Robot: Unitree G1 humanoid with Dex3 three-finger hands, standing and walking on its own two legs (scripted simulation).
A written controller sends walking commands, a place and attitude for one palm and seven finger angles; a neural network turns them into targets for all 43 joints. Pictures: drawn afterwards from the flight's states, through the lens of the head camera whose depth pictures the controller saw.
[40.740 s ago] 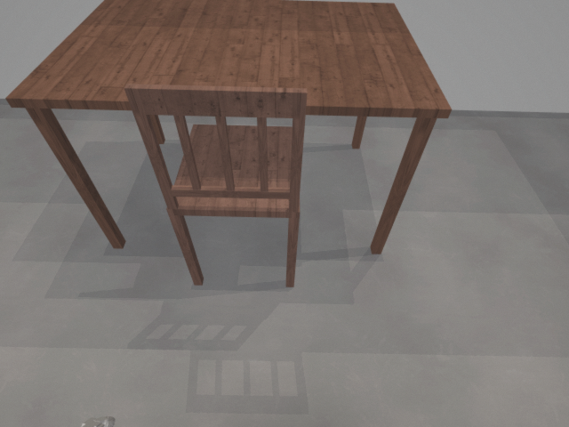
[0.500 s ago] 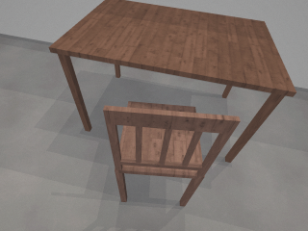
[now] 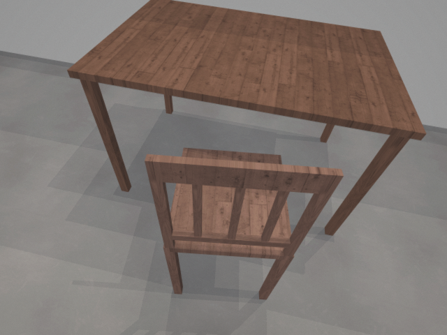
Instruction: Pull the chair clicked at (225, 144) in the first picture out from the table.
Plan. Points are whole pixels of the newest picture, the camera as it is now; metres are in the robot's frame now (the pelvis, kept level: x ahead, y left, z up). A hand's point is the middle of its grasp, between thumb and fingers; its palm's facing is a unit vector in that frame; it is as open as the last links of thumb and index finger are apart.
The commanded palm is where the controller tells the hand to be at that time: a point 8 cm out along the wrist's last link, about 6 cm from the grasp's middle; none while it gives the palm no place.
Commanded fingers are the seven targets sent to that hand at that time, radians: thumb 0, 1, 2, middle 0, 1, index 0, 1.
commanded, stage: look again from close up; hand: left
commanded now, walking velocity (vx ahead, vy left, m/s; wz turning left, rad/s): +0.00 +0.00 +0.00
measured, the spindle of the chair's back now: (235, 214) +0.41 -0.01 -0.11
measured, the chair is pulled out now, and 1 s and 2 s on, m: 0.25 0.25 0.25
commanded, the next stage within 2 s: raise the hand toward the chair's back in 0.30 s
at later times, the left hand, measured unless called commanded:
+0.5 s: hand out of the picture +0.04 +0.19 -0.14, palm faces +0.15 -0.95 -0.25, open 7.3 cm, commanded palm +0.10 +0.21 -0.07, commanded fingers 0.00 0.76 0.84 -0.19 -0.28 -0.19 -0.28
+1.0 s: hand out of the picture +0.13 +0.16 -0.06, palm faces +0.16 -0.99 -0.06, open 10.8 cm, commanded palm +0.12 +0.21 -0.06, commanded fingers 0.00 0.18 0.59 -0.13 -0.19 -0.13 -0.19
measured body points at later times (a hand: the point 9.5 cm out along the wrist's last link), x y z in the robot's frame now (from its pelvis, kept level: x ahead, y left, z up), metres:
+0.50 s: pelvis -0.01 +0.00 +0.00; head +0.00 +0.01 +0.45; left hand +0.03 +0.24 -0.12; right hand +0.01 -0.23 -0.14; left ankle -0.01 +0.06 -0.74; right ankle -0.03 -0.13 -0.73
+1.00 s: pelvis -0.04 -0.06 -0.11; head +0.01 -0.04 +0.34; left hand +0.11 +0.21 -0.05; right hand +0.21 -0.26 -0.15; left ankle -0.01 +0.06 -0.74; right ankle -0.01 -0.11 -0.74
